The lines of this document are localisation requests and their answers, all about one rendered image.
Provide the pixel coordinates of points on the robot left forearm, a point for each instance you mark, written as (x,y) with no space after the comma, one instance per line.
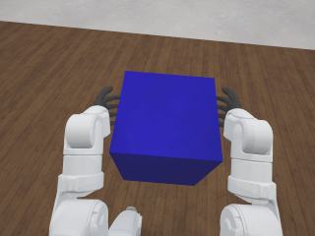
(82,160)

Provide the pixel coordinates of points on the right robot upper arm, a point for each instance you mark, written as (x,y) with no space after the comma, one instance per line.
(248,220)

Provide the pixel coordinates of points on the robot left shin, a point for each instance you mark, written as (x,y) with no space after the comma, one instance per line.
(131,208)

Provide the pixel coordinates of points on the robot right hand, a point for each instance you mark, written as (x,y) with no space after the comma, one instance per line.
(232,103)

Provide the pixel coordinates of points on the left robot thigh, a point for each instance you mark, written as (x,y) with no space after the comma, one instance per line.
(127,223)

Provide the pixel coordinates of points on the robot left hand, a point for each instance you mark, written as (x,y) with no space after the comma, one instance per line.
(102,99)

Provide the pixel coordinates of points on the robot right forearm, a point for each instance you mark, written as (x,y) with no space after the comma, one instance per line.
(251,173)

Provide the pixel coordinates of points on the carton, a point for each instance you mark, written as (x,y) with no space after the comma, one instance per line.
(166,129)

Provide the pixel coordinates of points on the left robot upper arm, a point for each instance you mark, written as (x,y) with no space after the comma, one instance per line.
(80,217)

